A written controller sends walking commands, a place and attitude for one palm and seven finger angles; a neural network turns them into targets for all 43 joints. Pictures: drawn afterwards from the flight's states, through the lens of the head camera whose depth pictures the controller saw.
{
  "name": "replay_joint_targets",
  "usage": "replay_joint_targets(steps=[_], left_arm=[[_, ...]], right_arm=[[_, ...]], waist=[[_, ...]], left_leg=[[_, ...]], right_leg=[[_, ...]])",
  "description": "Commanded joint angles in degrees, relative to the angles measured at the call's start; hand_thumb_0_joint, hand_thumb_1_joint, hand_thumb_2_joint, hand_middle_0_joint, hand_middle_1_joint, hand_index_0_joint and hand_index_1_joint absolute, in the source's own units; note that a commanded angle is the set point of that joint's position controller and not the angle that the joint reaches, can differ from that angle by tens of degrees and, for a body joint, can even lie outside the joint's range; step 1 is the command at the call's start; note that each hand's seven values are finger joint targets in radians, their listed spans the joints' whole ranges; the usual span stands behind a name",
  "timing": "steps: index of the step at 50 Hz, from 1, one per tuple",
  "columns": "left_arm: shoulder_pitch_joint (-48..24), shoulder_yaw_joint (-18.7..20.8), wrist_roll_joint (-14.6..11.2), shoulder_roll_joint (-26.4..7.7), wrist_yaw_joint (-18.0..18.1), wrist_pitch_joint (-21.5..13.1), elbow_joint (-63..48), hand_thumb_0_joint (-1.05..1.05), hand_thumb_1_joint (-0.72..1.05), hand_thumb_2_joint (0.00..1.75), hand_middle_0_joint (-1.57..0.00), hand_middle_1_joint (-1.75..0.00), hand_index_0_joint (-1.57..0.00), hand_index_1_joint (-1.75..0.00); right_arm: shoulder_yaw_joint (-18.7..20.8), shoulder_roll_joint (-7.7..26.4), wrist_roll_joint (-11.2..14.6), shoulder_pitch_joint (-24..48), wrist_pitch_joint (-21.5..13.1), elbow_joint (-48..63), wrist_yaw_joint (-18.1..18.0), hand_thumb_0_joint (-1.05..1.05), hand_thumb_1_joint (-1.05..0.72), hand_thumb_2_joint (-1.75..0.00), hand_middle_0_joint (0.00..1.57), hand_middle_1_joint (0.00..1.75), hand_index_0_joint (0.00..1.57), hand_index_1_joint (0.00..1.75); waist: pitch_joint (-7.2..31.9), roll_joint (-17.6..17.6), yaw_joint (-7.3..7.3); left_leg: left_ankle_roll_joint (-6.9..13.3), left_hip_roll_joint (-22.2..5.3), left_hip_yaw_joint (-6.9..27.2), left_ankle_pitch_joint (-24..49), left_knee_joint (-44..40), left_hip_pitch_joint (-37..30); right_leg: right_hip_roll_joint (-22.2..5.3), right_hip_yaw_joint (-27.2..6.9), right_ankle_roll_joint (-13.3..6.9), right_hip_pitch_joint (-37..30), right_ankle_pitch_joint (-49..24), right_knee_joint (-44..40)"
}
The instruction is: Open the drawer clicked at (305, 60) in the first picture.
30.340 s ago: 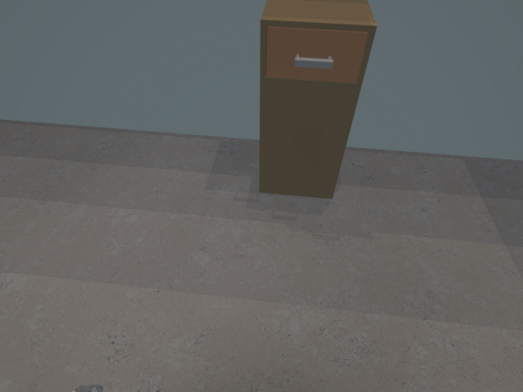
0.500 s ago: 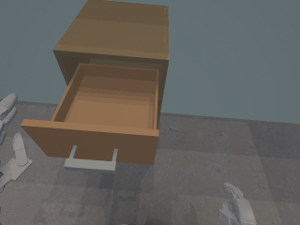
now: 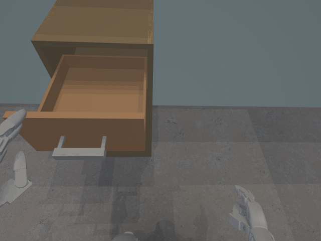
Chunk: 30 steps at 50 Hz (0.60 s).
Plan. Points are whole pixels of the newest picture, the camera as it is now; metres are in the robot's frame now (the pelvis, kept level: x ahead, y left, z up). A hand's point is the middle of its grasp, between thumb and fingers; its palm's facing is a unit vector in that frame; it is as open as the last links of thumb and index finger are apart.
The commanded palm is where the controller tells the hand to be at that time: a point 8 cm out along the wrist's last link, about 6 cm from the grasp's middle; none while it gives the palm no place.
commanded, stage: step back with the hand held close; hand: left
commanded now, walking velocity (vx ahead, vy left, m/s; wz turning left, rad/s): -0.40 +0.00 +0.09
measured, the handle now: (81, 146) +0.35 +0.23 -0.02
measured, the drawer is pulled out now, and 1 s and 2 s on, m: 0.29 0.29 0.29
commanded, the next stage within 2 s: stop stepping back and stand still in 0.06 s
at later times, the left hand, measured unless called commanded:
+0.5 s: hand out of the picture +0.04 +0.23 +0.16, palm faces +0.43 -0.82 -0.39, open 7.4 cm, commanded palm -0.02 +0.27 +0.17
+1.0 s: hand out of the picture -0.01 +0.21 +0.16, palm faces +0.43 -0.80 -0.42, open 7.4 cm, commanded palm -0.07 +0.25 +0.17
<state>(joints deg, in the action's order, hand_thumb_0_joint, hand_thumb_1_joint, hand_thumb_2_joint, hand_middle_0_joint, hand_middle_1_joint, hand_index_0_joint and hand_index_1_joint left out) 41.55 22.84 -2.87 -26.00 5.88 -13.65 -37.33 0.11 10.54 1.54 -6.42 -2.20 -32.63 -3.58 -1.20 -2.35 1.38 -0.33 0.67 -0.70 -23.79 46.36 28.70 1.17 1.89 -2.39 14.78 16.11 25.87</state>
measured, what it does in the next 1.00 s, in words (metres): walks backwards: left foot, then left foot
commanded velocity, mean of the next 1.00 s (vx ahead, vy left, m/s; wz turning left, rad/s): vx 0.11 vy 0.02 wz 0.01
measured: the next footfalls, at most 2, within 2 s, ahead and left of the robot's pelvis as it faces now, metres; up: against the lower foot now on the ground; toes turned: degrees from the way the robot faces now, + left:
left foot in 0.08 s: +0.02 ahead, +0.12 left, +0.00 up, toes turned +4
left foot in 0.54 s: -0.13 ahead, +0.10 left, +0.00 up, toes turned +7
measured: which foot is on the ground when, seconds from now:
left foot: up 0.00-0.06, down 0.08-0.34, up 0.36-0.52, down 0.54-0.76, up 0.78-1.00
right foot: down 0.00-0.56, up 0.58-0.74, down 0.76-1.00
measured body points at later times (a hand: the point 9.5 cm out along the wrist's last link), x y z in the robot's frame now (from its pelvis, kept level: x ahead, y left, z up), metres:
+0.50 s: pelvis -0.13 -0.02 +0.00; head -0.15 -0.01 +0.45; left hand +0.01 +0.27 +0.18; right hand +0.02 -0.25 -0.09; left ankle -0.16 +0.09 -0.70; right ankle -0.09 -0.12 -0.74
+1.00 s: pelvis -0.17 -0.04 +0.00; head -0.18 -0.04 +0.45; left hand -0.04 +0.25 +0.18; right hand +0.00 -0.27 -0.08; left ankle -0.16 +0.07 -0.72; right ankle -0.14 -0.11 -0.74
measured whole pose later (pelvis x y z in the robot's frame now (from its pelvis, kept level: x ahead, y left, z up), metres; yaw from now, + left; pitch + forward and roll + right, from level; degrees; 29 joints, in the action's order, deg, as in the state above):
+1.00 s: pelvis -0.17 -0.04 +0.00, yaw +5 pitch +0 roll +1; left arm 37.6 18.3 -0.9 -19.5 7.9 -12.2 -31.3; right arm 0.3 11.6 0.0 -15.0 -6.4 -36.3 -3.8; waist 2.0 -2.1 0.7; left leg 2.8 -0.2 -4.5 -18.9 34.4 17.4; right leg 0.3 6.7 -4.1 13.2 11.1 24.3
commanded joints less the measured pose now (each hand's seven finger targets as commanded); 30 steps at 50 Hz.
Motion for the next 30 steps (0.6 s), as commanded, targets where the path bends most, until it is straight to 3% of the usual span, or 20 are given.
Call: replay_joint_targets(steps=[1,2,3,4,6,7,10,14,15,16,17,18,19,21,25,26,27,28,29,30], left_arm=[[-0.51,5.97,0.15,-5.16,3.62,-0.62,-7.20,0.00,0.90,0.90,-0.20,-0.30,-0.20,-0.30],[-1.22,5.24,-0.05,-5.38,3.73,-0.77,-9.23,0.00,0.90,0.90,-0.20,-0.30,-0.20,-0.30],[-2.35,4.65,-0.21,-6.27,3.82,-0.79,-11.57,0.00,0.90,0.90,-0.20,-0.30,-0.20,-0.30],[-2.81,4.47,-0.28,-6.24,3.67,-1.64,-14.17,0.00,0.90,0.90,-0.20,-0.30,-0.20,-0.30],[-1.15,5.34,-0.49,-6.71,3.36,-2.69,-15.93,0.00,0.90,0.90,-0.20,-0.30,-0.20,-0.30],[-0.64,5.83,-0.19,-6.98,3.08,-2.41,-16.91,0.00,0.90,0.90,-0.20,-0.30,-0.20,-0.30],[-0.56,5.42,-0.22,-4.52,3.65,-1.78,-16.37,0.00,0.90,0.90,-0.20,-0.30,-0.20,-0.30],[-1.68,6.33,-0.85,-4.96,4.10,0.28,-11.81,0.00,0.90,0.90,-0.20,-0.30,-0.20,-0.30],[-2.42,6.10,-0.48,-5.06,3.97,0.37,-10.08,0.00,0.90,0.90,-0.20,-0.30,-0.20,-0.30],[-4.61,5.84,-0.21,-5.71,3.83,0.38,-8.36,0.00,0.90,0.90,-0.20,-0.30,-0.20,-0.30],[-6.87,5.74,-0.50,-6.33,3.84,0.73,-8.32,0.00,0.90,0.90,-0.20,-0.30,-0.20,-0.30],[-8.27,5.41,-0.52,-6.17,3.88,1.40,-7.64,0.00,0.90,0.90,-0.20,-0.30,-0.20,-0.30],[-8.89,3.10,-0.30,-4.40,3.26,1.87,-6.43,0.00,0.90,0.90,-0.20,-0.30,-0.20,-0.30],[-10.34,2.48,-0.02,-3.68,3.08,1.76,-3.82,0.00,0.90,0.90,-0.20,-0.30,-0.20,-0.30],[-9.15,2.07,1.64,-3.54,4.22,0.49,-7.00,0.00,0.90,0.90,-0.20,-0.30,-0.20,-0.30],[-9.36,2.13,1.38,-3.82,4.46,-0.37,-10.24,0.00,0.90,0.90,-0.20,-0.30,-0.20,-0.30],[-10.15,3.02,1.63,-4.99,4.81,-1.32,-13.69,0.00,0.90,0.90,-0.20,-0.30,-0.20,-0.30],[-8.95,4.05,1.84,-6.26,4.79,-1.36,-13.55,0.00,0.90,0.90,-0.20,-0.30,-0.20,-0.30],[-6.72,3.75,1.66,-5.29,4.42,-1.28,-11.16,0.00,0.90,0.90,-0.20,-0.30,-0.20,-0.30],[-7.67,3.94,1.75,-5.53,4.29,-1.03,-12.79,0.00,0.90,0.90,-0.20,-0.30,-0.20,-0.30]], right_arm=[[1.21,5.24,-0.34,5.24,-1.77,8.65,-2.06,0.00,-0.90,-0.90,0.20,0.30,0.20,0.30],[1.98,5.98,-0.31,3.93,-1.95,8.16,-2.14,0.00,-0.90,-0.90,0.20,0.30,0.20,0.30],[2.68,6.89,0.24,4.03,-2.38,8.21,-2.24,0.00,-0.90,-0.90,0.20,0.30,0.20,0.30],[3.43,7.90,0.41,2.81,-3.03,8.79,-1.75,0.00,-0.90,-0.90,0.20,0.30,0.20,0.30],[4.15,7.23,-0.57,1.47,-5.83,8.61,-0.30,0.00,-0.90,-0.90,0.20,0.30,0.20,0.30],[3.53,7.07,-1.84,1.21,-6.71,7.99,0.09,0.00,-0.90,-0.90,0.20,0.30,0.20,0.30],[3.86,7.48,-0.97,-0.81,-7.77,6.88,0.72,0.00,-0.90,-0.90,0.20,0.30,0.20,0.30],[2.39,8.46,0.11,0.61,-7.31,9.01,0.61,0.00,-0.90,-0.90,0.20,0.30,0.20,0.30],[2.28,8.19,-0.01,0.79,-6.80,9.00,0.50,0.00,-0.90,-0.90,0.20,0.30,0.20,0.30],[2.35,7.70,-0.13,1.17,-5.97,8.90,0.48,0.00,-0.90,-0.90,0.20,0.30,0.20,0.30],[2.92,7.71,0.12,0.34,-5.67,8.38,0.12,0.00,-0.90,-0.90,0.20,0.30,0.20,0.30],[3.57,8.38,-0.11,-0.86,-5.19,7.51,-0.03,0.00,-0.90,-0.90,0.20,0.30,0.20,0.30],[3.23,8.09,-0.51,-1.59,-4.55,6.32,0.04,0.00,-0.90,-0.90,0.20,0.30,0.20,0.30],[2.05,7.18,-0.89,0.78,-4.60,6.43,-0.36,0.00,-0.90,-0.90,0.20,0.30,0.20,0.30],[1.10,7.25,-1.42,-0.86,-7.40,6.02,-1.49,0.00,-0.90,-0.90,0.20,0.30,0.20,0.30],[1.54,7.95,-1.71,-1.91,-8.53,6.58,-1.61,0.00,-0.90,-0.90,0.20,0.30,0.20,0.30],[2.59,9.49,-1.84,-1.90,-9.17,7.65,-1.42,0.00,-0.90,-0.90,0.20,0.30,0.20,0.30],[3.30,9.15,-1.42,-1.44,-9.24,8.48,-1.09,0.00,-0.90,-0.90,0.20,0.30,0.20,0.30],[2.18,6.55,-1.56,-2.29,-9.26,6.08,-0.61,0.00,-0.90,-0.90,0.20,0.30,0.20,0.30],[2.12,6.26,-1.44,-2.00,-9.51,6.16,-0.02,0.00,-0.90,-0.90,0.20,0.30,0.20,0.30]], waist=[[9.87,-3.75,-0.21],[11.30,-2.41,-0.04],[12.08,1.10,-0.31],[14.76,6.64,-1.15],[16.81,16.47,-1.77],[15.38,18.73,-2.02],[11.62,13.48,-1.27],[4.99,12.00,-1.15],[4.14,9.11,-0.98],[2.49,1.79,-0.37],[2.62,-8.20,-0.33],[2.33,-12.58,-0.41],[1.03,-10.83,1.10],[0.37,-9.39,1.32],[1.58,1.80,0.25],[2.48,8.04,0.26],[3.85,18.14,-0.64],[5.55,18.91,-0.93],[4.52,22.20,0.80],[0.85,18.55,0.50]], left_leg=[[-0.12,-0.82,-0.40,7.88,-16.26,-4.03],[0.49,-2.06,-0.65,16.99,-21.95,-8.04],[1.68,-6.21,1.41,35.54,-25.48,-13.43],[3.45,-11.32,4.68,51.32,-24.28,-19.76],[6.88,-18.27,11.60,63.64,-22.45,-25.23],[7.82,-19.33,12.49,57.84,-24.87,-21.15],[7.86,-16.36,8.79,42.14,-24.81,-19.52],[4.06,-10.32,5.67,-8.32,-28.64,-2.18],[2.38,-6.85,2.77,-11.00,-25.34,-0.53],[0.57,-2.66,-0.97,-9.88,-14.83,-2.82],[-0.85,1.37,-1.62,-5.63,3.38,-9.72],[-0.67,1.46,0.86,-2.69,16.32,-10.83],[-0.08,0.95,1.51,1.70,21.74,-9.24],[0.94,-2.05,1.75,1.42,13.38,-11.02],[3.84,-1.51,-2.56,-1.17,-24.76,-15.10],[5.09,-4.30,0.92,-1.87,-33.33,-15.48],[7.75,-11.51,11.38,0.66,-35.74,-17.14],[9.82,-16.48,16.08,10.92,-32.73,-20.44],[10.89,-17.00,19.94,3.78,-35.03,-17.41],[12.11,-16.97,19.85,4.71,-34.58,-14.18]], right_leg=[[-13.87,-4.03,-0.76,-11.32,-55.63,2.40],[-12.39,-2.71,1.06,-11.41,-52.58,4.69],[-9.71,-1.13,3.13,-8.69,-43.64,7.19],[-6.36,-0.52,4.51,-4.34,-25.98,10.00],[-3.54,-2.24,2.95,5.84,6.29,16.66],[-3.11,-2.73,3.15,5.32,11.82,21.59],[-2.19,-1.42,3.57,5.71,11.02,20.36],[-1.57,3.00,3.43,-9.08,5.60,1.63],[-2.31,2.69,2.47,-10.95,5.51,-2.93],[-7.40,-3.05,-0.21,-4.28,11.34,-10.03],[-15.79,-16.13,-4.44,10.57,26.11,-17.92],[-21.78,-23.28,-7.85,18.02,30.76,-21.74],[-20.66,-18.16,-7.07,19.06,23.46,-19.33],[-17.35,-8.55,-4.07,19.70,20.59,-16.74],[-12.15,-5.82,-2.20,7.65,19.83,-8.45],[-8.15,-4.08,-0.73,3.14,15.66,-0.48],[-2.34,0.82,1.20,3.85,9.85,13.09],[-0.03,4.94,2.95,8.85,9.75,22.79],[-1.23,1.60,2.74,12.62,12.62,30.77],[-2.13,-0.40,2.48,13.56,11.05,33.20]])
